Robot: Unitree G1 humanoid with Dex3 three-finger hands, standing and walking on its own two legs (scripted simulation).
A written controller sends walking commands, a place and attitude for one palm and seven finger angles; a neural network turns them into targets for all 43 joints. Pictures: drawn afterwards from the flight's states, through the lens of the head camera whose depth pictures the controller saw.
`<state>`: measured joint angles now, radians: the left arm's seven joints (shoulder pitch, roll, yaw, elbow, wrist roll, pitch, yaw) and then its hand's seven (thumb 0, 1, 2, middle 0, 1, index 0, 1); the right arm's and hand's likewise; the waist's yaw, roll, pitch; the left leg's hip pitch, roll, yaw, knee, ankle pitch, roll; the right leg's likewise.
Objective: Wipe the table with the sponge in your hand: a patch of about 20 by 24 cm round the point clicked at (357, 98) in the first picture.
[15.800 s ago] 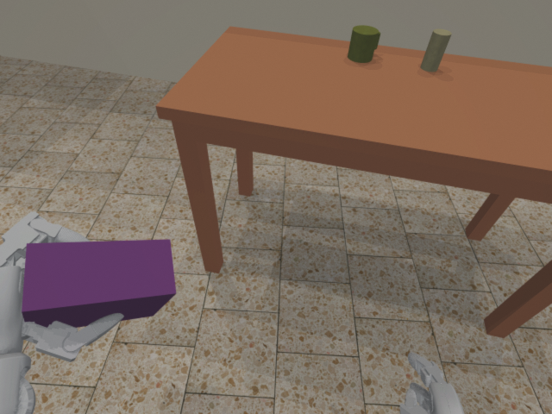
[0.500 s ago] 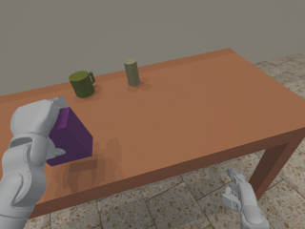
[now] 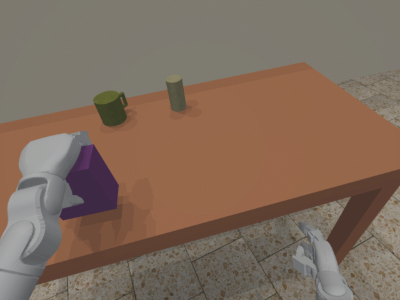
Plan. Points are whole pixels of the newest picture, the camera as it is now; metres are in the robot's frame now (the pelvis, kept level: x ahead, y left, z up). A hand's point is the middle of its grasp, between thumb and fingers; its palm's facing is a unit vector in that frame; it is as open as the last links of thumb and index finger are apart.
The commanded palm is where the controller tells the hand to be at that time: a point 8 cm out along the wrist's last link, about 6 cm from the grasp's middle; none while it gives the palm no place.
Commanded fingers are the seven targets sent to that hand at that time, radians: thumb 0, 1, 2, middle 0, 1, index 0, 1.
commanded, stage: move the sponge above the wiping area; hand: left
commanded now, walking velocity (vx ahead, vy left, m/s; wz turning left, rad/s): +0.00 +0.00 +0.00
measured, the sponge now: (82, 190) +0.26 +0.30 +0.11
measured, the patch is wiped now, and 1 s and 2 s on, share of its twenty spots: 0.00 0.00 0.00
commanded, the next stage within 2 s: lower the sponge onto the table in 1.70 s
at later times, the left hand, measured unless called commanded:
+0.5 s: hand (65, 174) +0.26 +0.32 +0.15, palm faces +0.05 -0.03 -1.00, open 10.4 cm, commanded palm +0.23 +0.32 +0.22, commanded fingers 0.00 0.10 1.30 -1.20 -1.60 -1.20 -1.60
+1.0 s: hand (60, 170) +0.27 +0.34 +0.15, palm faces +0.06 -0.03 -1.00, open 10.4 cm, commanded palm +0.23 +0.32 +0.22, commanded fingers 0.00 0.10 1.30 -1.20 -1.60 -1.20 -1.60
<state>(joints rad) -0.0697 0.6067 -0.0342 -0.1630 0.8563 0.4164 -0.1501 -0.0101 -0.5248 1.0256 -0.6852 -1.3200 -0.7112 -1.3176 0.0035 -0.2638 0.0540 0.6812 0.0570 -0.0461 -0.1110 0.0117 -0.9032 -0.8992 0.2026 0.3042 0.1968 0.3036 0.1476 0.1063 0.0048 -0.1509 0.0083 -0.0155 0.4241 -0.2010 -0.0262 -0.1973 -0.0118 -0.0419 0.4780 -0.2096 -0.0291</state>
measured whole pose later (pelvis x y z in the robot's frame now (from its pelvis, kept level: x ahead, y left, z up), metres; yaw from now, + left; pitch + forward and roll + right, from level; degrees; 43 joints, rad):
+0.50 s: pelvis +0.01 +0.00 +0.00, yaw +1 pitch -4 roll +0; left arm -0.05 0.62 0.01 -0.09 0.86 0.32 -0.13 -0.01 -0.52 1.03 -0.69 -1.32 -0.71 -1.32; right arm 0.03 -0.26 0.05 0.69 0.05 -0.05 -0.12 0.01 -0.90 -0.90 0.20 0.30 0.20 0.30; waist 0.14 0.10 0.01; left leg -0.15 0.01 -0.03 0.42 -0.21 -0.02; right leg -0.17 -0.01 -0.05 0.44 -0.21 -0.02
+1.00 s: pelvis +0.02 +0.01 +0.00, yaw +1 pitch -3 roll +0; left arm -0.03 0.62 0.04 -0.10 0.85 0.36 -0.13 -0.01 -0.52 1.03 -0.68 -1.32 -0.71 -1.32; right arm 0.05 -0.27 0.04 0.67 0.06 -0.04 -0.10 0.01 -0.90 -0.90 0.20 0.30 0.21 0.31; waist 0.14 0.10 0.01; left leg -0.14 0.00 -0.02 0.41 -0.22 -0.01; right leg -0.17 -0.02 -0.05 0.43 -0.21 -0.01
